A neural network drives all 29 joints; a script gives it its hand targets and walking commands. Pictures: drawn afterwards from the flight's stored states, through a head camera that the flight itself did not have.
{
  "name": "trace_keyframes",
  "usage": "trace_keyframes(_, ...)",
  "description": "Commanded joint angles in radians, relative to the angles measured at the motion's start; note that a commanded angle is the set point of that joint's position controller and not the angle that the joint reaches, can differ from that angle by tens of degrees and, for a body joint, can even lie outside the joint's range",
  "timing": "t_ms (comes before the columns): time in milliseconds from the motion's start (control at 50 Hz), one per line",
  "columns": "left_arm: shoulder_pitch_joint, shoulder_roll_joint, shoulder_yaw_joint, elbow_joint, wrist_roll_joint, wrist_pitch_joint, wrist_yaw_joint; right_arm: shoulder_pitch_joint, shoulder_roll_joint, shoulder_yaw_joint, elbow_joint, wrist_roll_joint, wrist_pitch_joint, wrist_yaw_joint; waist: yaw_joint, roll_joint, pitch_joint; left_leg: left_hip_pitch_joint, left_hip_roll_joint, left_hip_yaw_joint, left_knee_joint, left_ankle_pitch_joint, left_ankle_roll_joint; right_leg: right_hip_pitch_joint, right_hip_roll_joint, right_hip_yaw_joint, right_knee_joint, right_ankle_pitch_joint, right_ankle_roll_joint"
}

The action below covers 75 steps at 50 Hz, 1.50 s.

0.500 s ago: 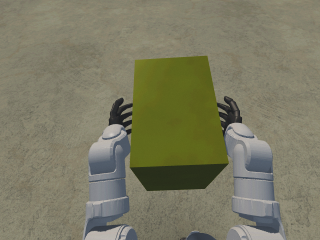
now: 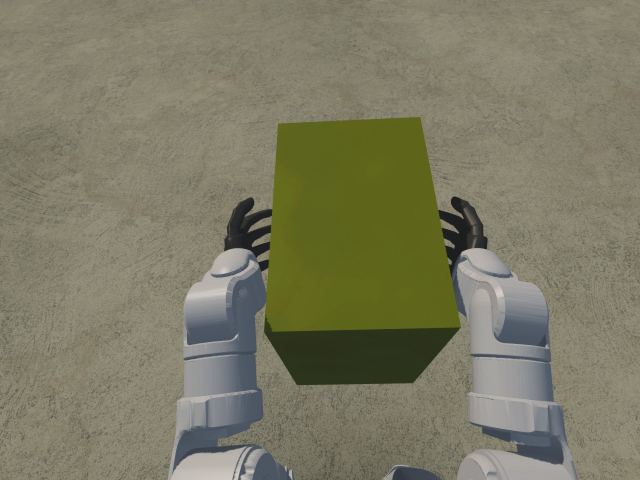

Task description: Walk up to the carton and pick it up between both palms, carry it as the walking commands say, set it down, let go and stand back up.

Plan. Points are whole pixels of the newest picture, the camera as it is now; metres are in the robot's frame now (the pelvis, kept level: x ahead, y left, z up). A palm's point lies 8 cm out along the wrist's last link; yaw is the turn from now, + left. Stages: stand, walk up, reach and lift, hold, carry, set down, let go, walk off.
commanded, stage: carry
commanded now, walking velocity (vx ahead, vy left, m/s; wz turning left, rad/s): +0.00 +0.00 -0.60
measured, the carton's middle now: (351, 265) +0.37 -0.02 +0.02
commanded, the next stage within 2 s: none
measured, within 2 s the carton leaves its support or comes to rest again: neither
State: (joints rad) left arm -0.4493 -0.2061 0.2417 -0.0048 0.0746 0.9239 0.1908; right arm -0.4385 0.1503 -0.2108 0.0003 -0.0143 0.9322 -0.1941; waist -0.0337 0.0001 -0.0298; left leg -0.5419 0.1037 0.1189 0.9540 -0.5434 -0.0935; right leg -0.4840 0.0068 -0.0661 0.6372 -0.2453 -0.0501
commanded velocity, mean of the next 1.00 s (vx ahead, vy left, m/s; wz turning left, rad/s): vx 0.00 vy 0.00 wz -0.60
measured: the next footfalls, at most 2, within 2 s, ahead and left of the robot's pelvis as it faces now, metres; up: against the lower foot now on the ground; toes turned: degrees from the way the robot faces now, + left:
left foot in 0.10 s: +0.04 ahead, +0.11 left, +0.00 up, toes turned +5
right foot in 0.40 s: -0.02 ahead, -0.17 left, +0.00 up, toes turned -24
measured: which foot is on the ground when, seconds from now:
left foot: up 0.00-0.08, down 0.10-0.42, up 0.44-0.74, down 0.76-1.00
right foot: down 0.00-0.12, up 0.14-0.38, down 0.40-0.78, up 0.80-1.00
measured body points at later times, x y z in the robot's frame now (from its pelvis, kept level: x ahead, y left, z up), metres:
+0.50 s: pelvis -0.06 -0.05 +0.00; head -0.05 -0.06 +0.45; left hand +0.30 -0.02 +0.08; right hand +0.21 -0.28 +0.07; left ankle -0.02 +0.09 -0.68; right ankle -0.06 -0.15 -0.72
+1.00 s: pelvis -0.12 -0.05 +0.01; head -0.11 -0.03 +0.46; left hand +0.22 -0.10 +0.10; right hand +0.08 -0.32 +0.11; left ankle -0.05 +0.05 -0.72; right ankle -0.19 -0.17 -0.67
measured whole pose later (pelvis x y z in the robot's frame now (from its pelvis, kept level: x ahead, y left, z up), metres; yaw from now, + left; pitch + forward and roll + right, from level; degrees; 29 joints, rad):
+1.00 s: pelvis -0.12 -0.05 +0.01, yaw -35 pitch +3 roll -3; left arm -0.29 -0.16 0.13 -0.17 0.06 1.02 0.19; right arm -0.28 0.16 -0.09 -0.14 -0.06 1.00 -0.17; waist 0.05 0.00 -0.08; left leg -0.35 0.22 0.25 0.62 -0.30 -0.02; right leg -0.53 -0.04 -0.09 0.97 -0.43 0.05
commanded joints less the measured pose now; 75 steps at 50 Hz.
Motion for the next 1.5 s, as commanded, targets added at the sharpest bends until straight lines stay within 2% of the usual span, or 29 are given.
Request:
trace_keyframes(0, -0.442, -0.725, -0.59, -0.078, -0.154, -0.011, -0.021, -0.572, 0.851, 0.664, -0.069, 0.189, -0.027, 0.026, 0.066, -0.167, -0.463, 0.042, -0.036, -0.002, -0.112, 0.039, 0.017, 0.366, -0.246, 0.261, -0.15, 0.475, -0.132)
trace_keyframes(80, -0.383, -0.705, -0.615, -0.108, -0.159, 0.008, -0.018, -0.428, 0.821, 0.621, -0.076, 0.149, -0.007, 0.028, 0.044, -0.109, -0.481, 0.357, 0.001, -0.013, -0.491, 0.22, 0.049, 0.197, -0.163, 0.241, -0.078, 0.336, -0.048)
trace_keyframes(120, -0.446, -0.709, -0.654, -0.138, -0.172, 0.016, -0.031, -0.427, 0.775, 0.582, -0.067, 0.108, -0.011, 0.029, 0.035, 0.341, -0.401, 0.453, 0.377, -0.355, -0.568, 0.569, 0.198, -0.134, 0.003, 0.064, 0.202, -0.165, 0.038)
trace_keyframes(140, -0.445, -0.708, -0.658, -0.148, -0.173, 0.023, -0.033, -0.381, 0.789, 0.588, -0.075, 0.098, -0.003, 0.03, 0.025, 0.307, -0.367, 0.467, 0.445, -0.348, -0.555, 0.726, 0.269, -0.224, -0.006, 0.015, 0.416, -0.355, 0.044)
trace_keyframes(180, -0.425, -0.739, -0.674, -0.156, -0.205, 0.031, -0.046, -0.328, 0.811, 0.575, -0.083, 0.086, 0.003, 0.032, 0.03, 0.121, -0.336, 0.429, 0.376, -0.214, -0.529, 0.713, 0.244, -0.205, -0.058, 0.047, 0.527, -0.297, 0.064)
trace_keyframes(240, -0.376, -0.753, -0.695, -0.187, -0.235, 0.038, -0.058, -0.272, 0.806, 0.56, -0.124, 0.079, 0.004, 0.031, 0.036, 0.17, -0.307, 0.429, 0.274, -0.027, -0.464, 0.744, 0.158, -0.137, -0.051, -0.023, 0.354, -0.227, 0.091)
trace_keyframes(360, -0.325, -0.743, -0.678, -0.125, -0.222, 0.072, -0.059, -0.229, 0.792, 0.557, -0.079, 0.063, 0.036, 0.03, 0.035, 0.226, -0.332, 0.388, 0.291, 0.051, -0.345, 0.649, 0.104, 0.053, -0.018, -0.122, -0.062, -0.074, 0.076)
trace_keyframes(380, -0.303, -0.751, -0.672, -0.116, -0.22, 0.078, -0.063, -0.204, 0.797, 0.558, -0.067, 0.066, 0.041, 0.034, 0.041, 0.16, -0.334, 0.308, 0.27, 0.087, -0.263, 0.57, 0.065, 0.169, -0.035, -0.089, -0.192, 0.046, 0.069)
trace_keyframes(400, -0.275, -0.747, -0.659, -0.096, -0.214, 0.08, -0.066, -0.217, 0.794, 0.563, -0.064, 0.068, 0.045, 0.037, 0.054, 0.017, -0.324, 0.108, 0.222, 0.093, -0.127, 0.326, 0.018, 0.342, -0.141, 0.084, -0.242, 0.234, 0.033)
trace_keyframes(420, -0.392, -0.717, -0.638, -0.077, -0.211, 0.061, -0.061, -0.393, 0.786, 0.605, -0.113, 0.104, 0.04, 0.042, 0.052, -0.307, -0.324, -0.143, 0.073, 0.103, 0.046, -0.144, -0.042, 0.451, -0.354, 0.436, -0.195, 0.753, -0.104)
trace_keyframes(440, -0.365, -0.734, -0.631, -0.083, -0.219, 0.061, -0.064, -0.389, 0.822, 0.622, -0.098, 0.126, 0.043, 0.043, 0.043, -0.242, -0.353, -0.156, 0.082, -0.004, 0.156, -0.194, -0.04, 0.452, -0.361, 0.406, -0.144, 0.859, -0.16)
trace_keyframes(520, -0.365, -0.804, -0.61, -0.109, -0.189, 0.026, -0.074, -0.501, 0.91, 0.689, -0.161, 0.209, 0.009, 0.073, 0.043, -0.147, -0.392, -0.118, 0.044, -0.051, 0.15, -0.008, 0.007, 0.376, -0.266, 0.239, -0.153, 0.496, -0.135)
trace_keyframes(660, -0.263, -0.748, -0.599, -0.127, -0.15, 0.033, -0.058, -0.384, 0.859, 0.668, -0.141, 0.176, 0.026, 0.062, 0.064, -0.157, -0.412, 0.062, -0.049, -0.011, -0.142, 0.045, 0.035, 0.317, -0.246, 0.321, -0.23, 0.291, -0.122)
trace_keyframes(720, -0.272, -0.742, -0.626, -0.157, -0.17, 0.046, -0.056, -0.306, 0.849, 0.631, -0.136, 0.149, 0.038, 0.06, 0.052, -0.143, -0.413, 0.276, -0.053, 0.022, -0.444, 0.151, 0.048, 0.222, -0.189, 0.305, -0.209, 0.248, -0.062)
trace_keyframes(740, -0.268, -0.744, -0.637, -0.17, -0.175, 0.052, -0.056, -0.269, 0.851, 0.615, -0.137, 0.141, 0.042, 0.061, 0.044, -0.111, -0.424, 0.419, -0.007, -0.005, -0.54, 0.178, 0.061, 0.131, -0.148, 0.271, -0.187, 0.22, -0.019)
trace_keyframes(760, -0.275, -0.753, -0.654, -0.196, -0.181, 0.058, -0.062, -0.241, 0.837, 0.588, -0.128, 0.121, 0.041, 0.062, 0.031, 0.078, -0.407, 0.502, 0.165, -0.171, -0.617, 0.15, 0.115, -0.024, -0.066, 0.173, -0.086, 0.085, 0.059)
trace_keyframes(780, -0.342, -0.757, -0.676, -0.215, -0.194, 0.06, -0.065, -0.27, 0.831, 0.574, -0.118, 0.111, 0.034, 0.063, 0.027, 0.342, -0.328, 0.451, 0.397, -0.371, -0.643, 0.372, 0.212, -0.165, 0.022, 0.076, 0.171, -0.181, 0.069)
trace_keyframes(800, -0.342, -0.758, -0.678, -0.218, -0.197, 0.065, -0.065, -0.246, 0.838, 0.586, -0.137, 0.109, 0.039, 0.063, 0.026, 0.284, -0.296, 0.432, 0.477, -0.347, -0.622, 0.585, 0.277, -0.234, 0.001, 0.031, 0.415, -0.329, 0.067)
trace_keyframes(840, -0.297, -0.785, -0.684, -0.2, -0.218, 0.075, -0.075, -0.193, 0.855, 0.58, -0.139, 0.097, 0.049, 0.066, 0.037, 0.092, -0.293, 0.39, 0.379, -0.178, -0.565, 0.669, 0.237, -0.191, -0.05, 0.055, 0.595, -0.261, 0.081)
trace_keyframes(900, -0.269, -0.798, -0.708, -0.244, -0.242, 0.081, -0.084, -0.162, 0.852, 0.574, -0.196, 0.104, 0.048, 0.068, 0.042, 0.162, -0.265, 0.422, 0.275, -0.002, -0.494, 0.733, 0.155, -0.168, -0.041, -0.014, 0.459, -0.196, 0.107)
trace_keyframes(1040, -0.261, -0.776, -0.683, -0.167, -0.227, 0.107, -0.073, -0.181, 0.819, 0.569, -0.153, 0.098, 0.068, 0.059, 0.027, 0.266, -0.311, 0.388, 0.32, 0.049, -0.375, 0.661, 0.11, 0.022, -0.029, -0.111, 0.013, -0.122, 0.089)
trace_keyframes(1080, -0.234, -0.783, -0.664, -0.134, -0.218, 0.107, -0.078, -0.176, 0.828, 0.571, -0.119, 0.103, 0.071, 0.062, 0.047, 0.101, -0.328, 0.249, 0.265, 0.106, -0.185, 0.506, 0.038, 0.248, -0.048, -0.044, -0.235, 0.079, 0.075)
trace_keyframes(1120, -0.302, -0.777, -0.626, -0.099, -0.213, 0.077, -0.078, -0.371, 0.834, 0.637, -0.18, 0.151, 0.062, 0.074, 0.051, -0.318, -0.332, -0.175, 0.097, 0.056, 0.104, -0.199, -0.047, 0.476, -0.346, 0.414, -0.136, 0.894, -0.132)
trace_keyframes(1180, -0.285, -0.84, -0.62, -0.128, -0.198, 0.051, -0.087, -0.414, 0.922, 0.691, -0.199, 0.209, 0.042, 0.092, 0.041, -0.167, -0.387, -0.143, 0.08, -0.054, 0.186, -0.08, -0.007, 0.409, -0.298, 0.294, -0.133, 0.615, -0.138)
trace_keyframes(1380, -0.236, -0.774, -0.623, -0.158, -0.166, 0.049, -0.063, -0.31, 0.865, 0.653, -0.166, 0.183, 0.041, 0.078, 0.054, -0.147, -0.414, 0.216, -0.04, 0.009, -0.371, 0.14, 0.047, 0.242, -0.201, 0.307, -0.19, 0.297, -0.076)
trace_keyframes(1420, -0.237, -0.769, -0.643, -0.185, -0.177, 0.061, -0.064, -0.253, 0.853, 0.613, -0.147, 0.157, 0.047, 0.076, 0.037, 0.012, -0.416, 0.451, 0.1, -0.102, -0.558, 0.212, 0.094, 0.032, -0.1, 0.214, -0.11, 0.127, 0.017)
trace_keyframes(1440, -0.325, -0.77, -0.668, -0.208, -0.194, 0.065, -0.065, -0.291, 0.828, 0.584, -0.124, 0.146, 0.039, 0.073, 0.03, 0.298, -0.386, 0.463, 0.35, -0.346, -0.618, 0.361, 0.175, -0.109, -0.003, 0.106, 0.082, -0.111, 0.063)
trace_keyframes(1460, -0.343, -0.769, -0.673, -0.208, -0.198, 0.07, -0.065, -0.279, 0.836, 0.591, -0.135, 0.141, 0.039, 0.071, 0.025, 0.335, -0.327, 0.43, 0.465, -0.366, -0.619, 0.582, 0.261, -0.199, 0.016, 0.039, 0.33, -0.317, 0.065)
trace_keyframes(1480, -0.276, -0.785, -0.672, -0.208, -0.21, 0.077, -0.073, -0.184, 0.855, 0.593, -0.152, 0.118, 0.047, 0.07, 0.027, 0.199, -0.312, 0.397, 0.447, -0.296, -0.589, 0.663, 0.273, -0.176, -0.023, 0.037, 0.491, -0.321, 0.076)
